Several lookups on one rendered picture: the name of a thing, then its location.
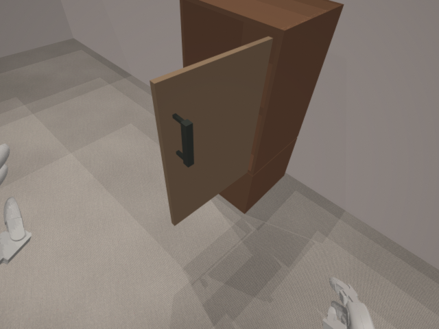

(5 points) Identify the handle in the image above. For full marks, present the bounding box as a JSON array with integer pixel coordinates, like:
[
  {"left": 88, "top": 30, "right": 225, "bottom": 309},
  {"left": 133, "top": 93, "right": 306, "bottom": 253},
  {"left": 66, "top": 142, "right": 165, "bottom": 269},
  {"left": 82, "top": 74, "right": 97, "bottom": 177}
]
[{"left": 172, "top": 113, "right": 194, "bottom": 167}]

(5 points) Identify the cupboard door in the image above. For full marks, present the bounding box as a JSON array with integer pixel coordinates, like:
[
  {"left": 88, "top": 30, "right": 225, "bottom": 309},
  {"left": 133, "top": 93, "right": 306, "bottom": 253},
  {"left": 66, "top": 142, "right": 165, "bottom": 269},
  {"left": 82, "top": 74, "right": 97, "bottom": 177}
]
[{"left": 150, "top": 36, "right": 273, "bottom": 226}]

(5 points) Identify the robot right hand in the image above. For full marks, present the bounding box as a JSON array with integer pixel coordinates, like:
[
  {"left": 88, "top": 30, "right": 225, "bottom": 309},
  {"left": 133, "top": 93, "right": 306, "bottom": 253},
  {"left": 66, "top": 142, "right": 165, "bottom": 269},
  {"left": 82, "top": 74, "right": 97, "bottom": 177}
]
[{"left": 323, "top": 277, "right": 375, "bottom": 329}]

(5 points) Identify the robot left hand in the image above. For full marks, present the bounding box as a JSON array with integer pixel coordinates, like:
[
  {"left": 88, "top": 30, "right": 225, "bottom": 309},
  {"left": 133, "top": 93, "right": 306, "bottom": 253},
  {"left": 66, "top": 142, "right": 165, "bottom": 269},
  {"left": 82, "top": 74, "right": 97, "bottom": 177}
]
[{"left": 0, "top": 144, "right": 32, "bottom": 264}]

